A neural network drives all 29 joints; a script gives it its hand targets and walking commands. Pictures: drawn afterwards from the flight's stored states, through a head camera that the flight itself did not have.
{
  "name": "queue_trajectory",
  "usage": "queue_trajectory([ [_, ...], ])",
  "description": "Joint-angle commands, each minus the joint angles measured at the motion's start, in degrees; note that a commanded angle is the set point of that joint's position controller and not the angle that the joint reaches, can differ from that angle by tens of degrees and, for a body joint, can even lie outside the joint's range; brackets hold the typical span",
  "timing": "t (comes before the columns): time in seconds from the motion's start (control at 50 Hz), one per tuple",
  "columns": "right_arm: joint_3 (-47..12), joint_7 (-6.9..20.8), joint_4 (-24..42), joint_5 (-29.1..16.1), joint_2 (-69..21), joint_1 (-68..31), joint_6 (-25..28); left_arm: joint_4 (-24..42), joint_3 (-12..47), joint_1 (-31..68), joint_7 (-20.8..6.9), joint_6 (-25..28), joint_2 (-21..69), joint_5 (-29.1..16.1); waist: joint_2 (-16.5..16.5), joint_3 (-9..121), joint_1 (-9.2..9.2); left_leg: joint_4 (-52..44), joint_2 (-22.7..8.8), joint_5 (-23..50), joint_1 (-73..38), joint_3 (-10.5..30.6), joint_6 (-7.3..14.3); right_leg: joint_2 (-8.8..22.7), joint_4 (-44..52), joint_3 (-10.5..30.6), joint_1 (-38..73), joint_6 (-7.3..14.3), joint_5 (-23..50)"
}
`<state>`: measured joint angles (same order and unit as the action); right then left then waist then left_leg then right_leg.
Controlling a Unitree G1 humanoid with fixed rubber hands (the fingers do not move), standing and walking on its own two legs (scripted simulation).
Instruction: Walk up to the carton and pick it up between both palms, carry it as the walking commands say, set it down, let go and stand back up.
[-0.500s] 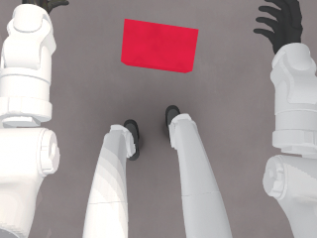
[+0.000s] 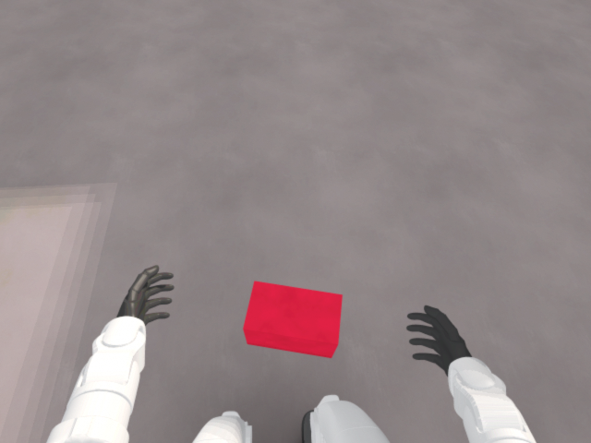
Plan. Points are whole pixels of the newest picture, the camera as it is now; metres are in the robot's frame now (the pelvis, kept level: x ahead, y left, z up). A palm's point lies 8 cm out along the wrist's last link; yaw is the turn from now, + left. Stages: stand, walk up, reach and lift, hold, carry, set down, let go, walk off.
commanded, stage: let go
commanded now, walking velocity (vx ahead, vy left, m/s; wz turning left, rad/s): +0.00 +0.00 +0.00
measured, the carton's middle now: (293, 320) +0.48 -0.03 -0.66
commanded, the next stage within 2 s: stand in 0.62 s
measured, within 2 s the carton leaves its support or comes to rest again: neither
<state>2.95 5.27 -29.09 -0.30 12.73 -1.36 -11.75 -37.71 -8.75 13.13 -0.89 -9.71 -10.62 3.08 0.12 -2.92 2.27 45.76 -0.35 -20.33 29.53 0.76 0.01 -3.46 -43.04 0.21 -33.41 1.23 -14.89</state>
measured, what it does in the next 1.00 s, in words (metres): shifts its weight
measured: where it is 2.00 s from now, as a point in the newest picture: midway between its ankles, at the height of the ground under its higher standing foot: outside the picture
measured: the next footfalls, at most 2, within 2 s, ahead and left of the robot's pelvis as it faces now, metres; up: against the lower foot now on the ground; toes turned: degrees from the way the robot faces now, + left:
none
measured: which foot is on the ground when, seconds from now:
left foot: down 0.00-1.00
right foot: down 0.00-1.00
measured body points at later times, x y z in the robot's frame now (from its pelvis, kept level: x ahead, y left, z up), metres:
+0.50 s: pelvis +0.07 +0.05 +0.03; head +0.10 +0.04 +0.48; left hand +0.23 +0.28 -0.05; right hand +0.23 -0.19 -0.05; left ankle +0.03 +0.13 -0.71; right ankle +0.09 -0.09 -0.71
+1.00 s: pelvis +0.12 +0.00 +0.03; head +0.08 -0.02 +0.48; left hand +0.23 +0.31 -0.04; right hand +0.28 -0.28 -0.05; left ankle +0.04 +0.13 -0.69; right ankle +0.09 -0.09 -0.70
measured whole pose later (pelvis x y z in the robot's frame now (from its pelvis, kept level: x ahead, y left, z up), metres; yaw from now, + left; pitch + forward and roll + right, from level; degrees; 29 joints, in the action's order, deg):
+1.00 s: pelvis +0.12 +0.00 +0.03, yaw +2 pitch -1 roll +2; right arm 5.2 -1.1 -36.3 2.1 18.1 14.7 -0.7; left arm -39.6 -4.4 -15.7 1.7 -0.2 -18.5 3.3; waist -0.8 5.9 -0.9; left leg 32.5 2.1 -17.5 7.5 1.7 0.3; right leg -1.1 -29.4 0.0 -9.5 2.6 -19.1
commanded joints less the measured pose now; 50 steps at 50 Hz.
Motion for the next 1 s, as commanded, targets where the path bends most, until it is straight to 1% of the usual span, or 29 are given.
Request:
queue_trajectory([
  [0.0,0.5,-1.8,14.0,1.1,7.3,0.1,4.1,10.3,-2.8,-3.5,-2.0,3.1,-6.5,0.8,5.6,2.1,-0.85,-14.8,2.6,-9.1,-9.0,-1.4,1.9,5.3,21.5,6.9,17.9,-2.1,-25.8],
  [0.02,-2.2,-1.3,17.0,1.1,5.2,10.3,5.2,14.5,-1.1,-12.8,-2.6,3.7,-3.5,2.2,5.8,5.1,-1.16,-15.2,3.3,-7.8,-17.7,-0.4,1.5,6.8,22.9,7.6,21.0,-0.6,-27.6],
  [0.04,-0.9,-1.3,15.8,0.5,4.6,5.7,5.2,16.9,-2.6,-6.9,-2.8,4.3,-4.3,3.2,4.6,-0.1,-2.63,-14.5,4.2,-8.9,-15.5,-0.8,1.6,6.9,22.8,8.0,17.7,-0.1,-29.3],
  [0.06,-0.4,-0.9,14.1,0.0,4.7,5.8,5.4,17.0,-0.1,-7.8,-2.8,4.0,-3.7,2.0,2.9,-5.0,-2.01,-16.7,3.6,-9.0,-16.2,-0.5,1.6,6.7,22.4,6.5,14.7,0.4,-27.3],
  [0.08,1.9,-1.4,13.7,2.1,6.0,4.2,4.9,18.3,0.5,-6.5,-2.5,4.3,-4.0,1.4,3.8,-4.2,-1.31,-18.3,2.8,-9.4,-16.5,-0.5,1.6,5.9,22.1,5.2,17.3,-0.2,-22.3],
  [0.14,3.0,-0.6,16.3,2.3,4.9,3.7,5.5,24.5,3.0,-7.5,-1.6,5.7,-4.3,-0.7,-1.4,0.9,-0.83,-23.3,-0.7,-0.4,-15.2,1.4,1.6,1.7,15.3,0.4,25.9,-2.4,0.9],
  [0.2,3.2,0.5,19.6,1.9,8.0,8.3,5.3,28.0,3.8,-15.0,-1.9,5.7,-4.5,0.5,-7.1,-0.1,0.11,-32.7,-5.6,-18.1,-0.8,5.0,3.7,-1.1,10.0,-3.2,46.3,-3.8,2.2],
  [0.24,5.7,0.9,21.0,3.1,10.2,11.7,5.0,30.8,4.0,-21.3,-1.2,5.7,-4.8,1.6,-11.0,0.3,-1.49,-34.9,-6.9,-14.2,3.2,6.2,2.7,-2.8,7.9,-3.5,51.1,-4.4,6.2],
  [0.3,3.7,0.8,12.8,3.4,8.2,17.4,3.8,26.3,6.3,-24.4,-1.2,4.7,-3.0,-0.3,-9.2,-1.2,0.27,-33.0,-7.0,0.9,0.5,5.9,1.0,-3.2,9.7,-2.6,47.3,-4.1,10.1],
  [0.32,3.4,0.4,11.3,2.9,7.5,18.4,3.3,23.4,6.4,-26.7,-1.2,4.0,-3.1,-0.8,-8.0,-1.7,-0.49,-32.5,-6.2,4.7,-1.4,5.0,1.1,-2.6,10.9,-2.7,47.4,-4.1,11.4],
  [0.34,2.8,0.1,10.9,2.9,7.3,18.7,3.0,22.6,6.9,-27.4,-1.3,3.4,-3.2,-1.6,-5.3,-1.4,0.98,-31.0,-5.7,10.4,-6.2,4.8,0.7,-2.5,12.3,-2.1,44.1,-4.0,12.3],
  [0.38,4.2,-0.3,15.1,3.3,9.4,13.2,2.8,21.4,4.6,-26.3,-1.4,3.0,-5.2,-2.5,-2.1,-1.1,-0.58,-28.5,-3.4,11.7,-12.8,3.1,0.0,-1.6,14.2,-2.2,39.7,-3.3,8.9],
  [0.4,2.5,-0.4,13.9,2.3,7.9,12.5,2.4,22.4,6.2,-24.1,-1.6,3.2,-4.5,-2.7,-3.8,-2.9,0.91,-27.9,-3.9,15.0,-12.6,4.2,-0.4,-2.2,13.9,-1.9,36.7,-3.0,8.9],
  [0.44,2.5,-1.2,14.7,2.9,7.1,12.0,1.6,22.0,5.1,-23.2,-0.9,4.2,-6.3,-3.2,-2.2,-1.5,-0.67,-25.2,-2.1,18.7,-16.1,2.9,-1.0,-1.5,14.5,-1.5,35.3,-2.3,8.7],
  [0.46,1.2,-1.5,15.0,2.6,5.9,13.8,1.6,22.7,5.8,-25.7,-0.7,4.6,-5.1,-3.7,-1.4,0.3,-1.28,-23.6,-1.6,26.0,-18.0,2.9,-0.9,-1.8,13.7,-1.1,34.3,-2.2,11.2],
  [0.5,1.0,-2.1,14.9,2.6,6.7,13.3,1.5,24.2,5.2,-25.1,0.0,6.0,-6.5,-4.3,-5.4,8.1,-3.78,-19.9,-0.7,37.5,-23.6,2.2,-1.8,-2.0,12.1,-1.3,33.2,-2.0,15.5],
  [0.58,0.0,-4.5,16.9,2.4,7.9,13.8,1.2,20.2,7.3,-26.9,1.3,7.6,-5.7,-6.5,-2.2,12.7,-2.90,-16.3,-1.2,53.8,-27.5,3.2,-2.4,-1.9,10.0,-0.1,31.8,-2.1,28.2],
  [0.6,-0.6,-5.2,14.3,3.2,7.1,15.7,0.5,15.9,6.1,-30.1,1.5,6.9,-5.1,-5.3,-2.0,10.6,-3.32,-15.9,-0.7,52.9,-27.0,2.6,-2.8,-2.0,10.0,1.4,32.5,-2.1,32.4],
  [0.62,4.2,-6.1,7.1,2.6,13.5,12.2,4.4,9.2,2.9,-29.7,2.2,7.7,-16.4,0.4,0.8,14.5,-3.50,-13.6,-2.5,43.9,-22.3,0.4,-1.5,6.9,11.8,0.7,30.4,-2.2,41.1],
  [0.64,4.1,-6.6,6.5,2.6,13.3,16.1,5.9,9.5,2.4,-28.2,2.1,7.9,-17.1,0.5,-1.4,14.7,-1.59,-14.5,-1.2,38.0,-23.0,0.5,-1.6,7.4,10.6,2.3,30.4,-1.4,42.2],
  [0.7,3.9,-6.3,4.1,2.4,13.1,14.4,9.1,8.0,2.4,-27.9,2.6,8.9,-15.8,0.6,-0.4,10.8,-2.62,-15.3,-2.0,35.3,-20.7,1.1,-0.3,8.3,12.3,1.8,28.8,-0.3,41.2],
  [0.72,4.0,-6.1,2.6,2.2,12.4,16.3,9.9,7.5,2.6,-28.2,2.6,9.2,-14.9,0.4,-1.5,10.9,-2.26,-14.4,-1.4,39.6,-20.4,1.1,0.2,7.7,12.0,1.7,29.6,0.1,43.9],
  [0.76,2.8,-5.9,0.7,2.1,9.0,16.4,11.0,5.4,2.5,-28.0,2.6,9.9,-15.5,0.1,4.5,10.1,-2.55,-14.2,-1.4,37.8,-18.4,2.0,0.9,8.0,11.9,2.2,29.7,0.7,43.2],
  [0.8,3.3,-6.0,0.5,2.0,9.8,14.4,11.9,4.9,3.2,-26.5,2.6,10.5,-14.0,0.0,1.1,8.0,-1.30,-16.2,-1.7,36.4,-20.0,2.5,0.9,8.8,13.5,4.1,26.2,1.2,43.3],
  [0.84,3.9,-6.1,-0.9,2.1,12.2,13.4,12.5,4.3,2.8,-25.1,2.4,10.7,-14.6,0.2,1.6,7.9,-2.39,-14.5,-0.8,39.5,-19.7,1.3,0.7,7.1,13.8,2.4,26.4,0.6,42.9],
  [0.9,4.1,-6.6,-1.3,2.3,11.6,13.1,12.7,2.6,2.0,-28.4,3.1,10.4,-17.0,0.5,5.3,7.0,-3.22,-14.2,-1.2,36.2,-14.1,2.1,1.2,8.7,14.6,4.4,32.8,0.5,46.8],
  [0.92,3.7,-6.6,-1.8,2.5,11.8,13.3,12.7,2.6,2.1,-27.5,3.1,10.6,-16.3,0.0,2.0,7.9,-3.67,-15.3,0.0,36.1,-15.8,1.1,0.8,8.6,14.0,4.4,31.4,0.5,47.3],
  [0.96,3.8,-6.8,-1.8,2.2,11.4,13.7,12.8,1.9,2.7,-26.2,3.0,10.6,-15.3,0.2,3.0,9.6,-2.27,-18.0,-0.9,30.9,-17.6,2.5,0.8,8.7,15.7,4.6,30.3,1.0,41.5],
  [0.98,3.7,-6.5,-1.9,2.5,12.1,12.1,13.0,2.3,2.9,-24.6,2.7,11.2,-16.0,-0.3,1.0,8.6,-2.42,-17.8,-0.6,33.2,-18.8,1.9,0.8,8.1,16.2,4.8,27.6,0.3,41.1],
])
